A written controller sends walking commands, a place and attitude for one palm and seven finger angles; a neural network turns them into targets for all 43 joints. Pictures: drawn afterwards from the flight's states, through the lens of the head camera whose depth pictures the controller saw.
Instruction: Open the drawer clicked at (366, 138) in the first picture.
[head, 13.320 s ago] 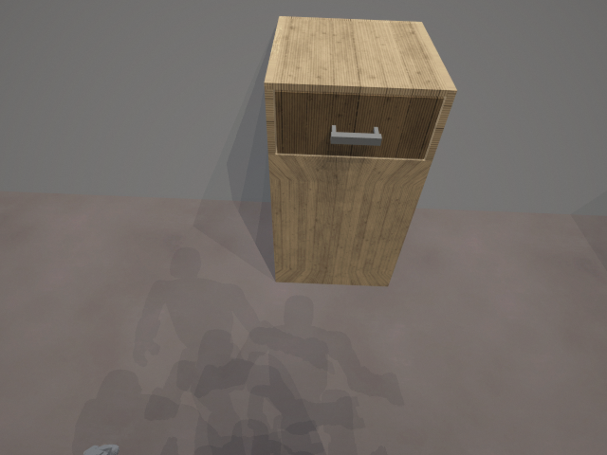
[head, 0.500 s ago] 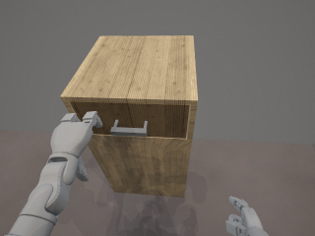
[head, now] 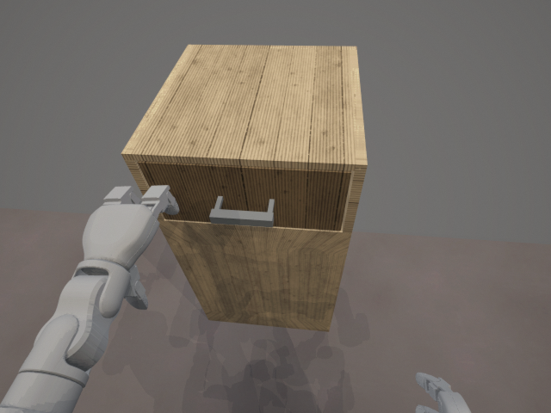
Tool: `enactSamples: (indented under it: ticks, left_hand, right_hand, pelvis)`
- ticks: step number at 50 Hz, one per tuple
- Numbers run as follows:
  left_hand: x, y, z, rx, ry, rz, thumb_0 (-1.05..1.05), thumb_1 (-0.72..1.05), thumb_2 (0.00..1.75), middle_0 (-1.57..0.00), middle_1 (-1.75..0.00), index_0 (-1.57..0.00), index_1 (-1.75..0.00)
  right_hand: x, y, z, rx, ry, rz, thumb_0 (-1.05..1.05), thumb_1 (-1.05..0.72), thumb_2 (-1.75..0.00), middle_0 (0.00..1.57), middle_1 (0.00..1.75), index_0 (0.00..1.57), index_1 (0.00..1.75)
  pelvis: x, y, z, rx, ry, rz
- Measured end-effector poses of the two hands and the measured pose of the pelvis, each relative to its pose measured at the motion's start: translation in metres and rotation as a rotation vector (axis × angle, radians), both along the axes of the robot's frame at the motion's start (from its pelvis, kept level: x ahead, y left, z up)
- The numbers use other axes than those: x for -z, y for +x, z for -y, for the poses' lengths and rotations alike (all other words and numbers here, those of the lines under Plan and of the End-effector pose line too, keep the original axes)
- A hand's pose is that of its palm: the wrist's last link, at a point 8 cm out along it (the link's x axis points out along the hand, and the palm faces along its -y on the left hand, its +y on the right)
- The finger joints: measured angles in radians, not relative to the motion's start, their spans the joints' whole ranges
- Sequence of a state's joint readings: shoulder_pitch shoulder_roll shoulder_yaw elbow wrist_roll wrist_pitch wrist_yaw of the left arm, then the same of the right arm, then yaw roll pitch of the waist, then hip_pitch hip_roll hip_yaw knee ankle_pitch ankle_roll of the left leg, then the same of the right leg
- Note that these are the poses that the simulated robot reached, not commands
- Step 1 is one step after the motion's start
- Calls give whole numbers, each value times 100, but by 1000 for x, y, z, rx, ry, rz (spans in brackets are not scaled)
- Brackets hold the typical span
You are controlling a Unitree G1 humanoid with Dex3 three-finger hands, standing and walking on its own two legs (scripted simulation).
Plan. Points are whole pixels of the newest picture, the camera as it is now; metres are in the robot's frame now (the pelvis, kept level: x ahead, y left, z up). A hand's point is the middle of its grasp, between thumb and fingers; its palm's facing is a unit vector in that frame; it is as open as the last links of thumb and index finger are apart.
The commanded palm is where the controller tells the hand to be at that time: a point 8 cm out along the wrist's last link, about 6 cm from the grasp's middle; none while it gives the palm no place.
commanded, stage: move the hooked fingers above the handle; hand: left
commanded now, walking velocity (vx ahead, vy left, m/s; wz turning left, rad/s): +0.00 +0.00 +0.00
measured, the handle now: (243, 210) +0.48 +0.14 -0.04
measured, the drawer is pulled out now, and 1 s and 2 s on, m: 0.00 0.00 0.00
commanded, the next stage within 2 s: none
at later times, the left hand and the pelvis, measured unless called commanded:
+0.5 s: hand (181, 237) +0.34 +0.20 +0.05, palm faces +0.01 -0.08 -1.00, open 13.8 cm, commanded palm +0.32 +0.21 +0.11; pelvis +0.00 -0.02 +0.00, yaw -1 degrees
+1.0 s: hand (206, 228) +0.38 +0.17 +0.03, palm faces -0.02 -0.07 -1.00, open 13.8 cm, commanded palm +0.37 +0.18 +0.09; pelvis +0.02 -0.04 -0.01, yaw -1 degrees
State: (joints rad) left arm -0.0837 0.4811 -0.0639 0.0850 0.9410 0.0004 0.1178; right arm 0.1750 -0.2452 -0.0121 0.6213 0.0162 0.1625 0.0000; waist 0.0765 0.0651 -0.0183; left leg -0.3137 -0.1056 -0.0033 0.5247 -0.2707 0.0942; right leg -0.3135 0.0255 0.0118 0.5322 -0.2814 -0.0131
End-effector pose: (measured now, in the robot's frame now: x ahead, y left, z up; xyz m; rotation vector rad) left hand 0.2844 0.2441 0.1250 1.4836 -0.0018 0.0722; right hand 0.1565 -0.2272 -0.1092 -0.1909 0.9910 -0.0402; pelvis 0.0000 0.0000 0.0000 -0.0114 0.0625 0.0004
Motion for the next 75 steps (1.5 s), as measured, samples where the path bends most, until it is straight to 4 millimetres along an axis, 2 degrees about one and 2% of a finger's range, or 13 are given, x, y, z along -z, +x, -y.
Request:
enactSamples:
  ticks: [6, 13, 29, 38, 46, 55, 63, 75]
  left_hand:
    - [3, 1, 9, 15, -4, -24, -1, -49, 30, -31, -120, -32, -120]
    - [9, 13, 26, 50, 2, -20, -1, -49, 30, -32, -120, -32, -120]
    - [24, 44, 50, 36, 12, -49, -1, -49, 30, -31, -120, -32, -120]
    - [29, 59, 53, 12, 21, -48, -1, -49, 30, -31, -120, -32, -120]
    - [38, 70, 61, 20, 18, -73, -1, -49, 30, -31, -120, -32, -120]
    - [45, 88, 76, 44, 31, -55, -1, -49, 30, -31, -120, -32, -120]
    - [50, 108, 84, 42, 33, -70, -1, -49, 30, -31, -120, -32, -120]
    - [65, 121, 93, 69, 39, -77, -1, -49, 30, -31, -120, -32, -120]
  right_hand:
    - [-2, 5, -4, -12, 11, 32, 2, -91, -90, 20, 30, 20, 30]
    - [-4, 9, 0, -13, 10, 52, 1, -91, -90, 20, 30, 20, 30]
    - [6, -12, 42, 73, -24, -8, 1, -91, -90, 20, 30, 20, 30]
    - [10, -16, 59, 117, -37, -31, 1, -91, -90, 20, 30, 20, 30]
    - [12, -11, 63, 122, -40, -32, 1, -91, -90, 20, 30, 20, 30]
    - [17, -10, 59, 127, -29, -41, 1, -91, -90, 20, 30, 20, 30]
    - [22, -24, 56, 155, -21, -80, 1, -91, -90, 20, 30, 20, 30]
    - [28, -56, 60, 199, -41, -157, 1, -91, -90, 20, 30, 20, 30]
  pelvis:
    - [0, -3, 3, -2, 2, 4]
    - [1, -5, 10, 1, 6, -5]
    - [5, 4, 29, 20, 19, -43]
    - [6, 11, 37, 27, 23, -68]
    - [8, 16, 40, 23, 25, -88]
    - [12, 17, 40, 17, 24, -111]
    - [13, 19, 37, 22, 23, -129]
    - [16, 17, 31, 23, 17, -152]
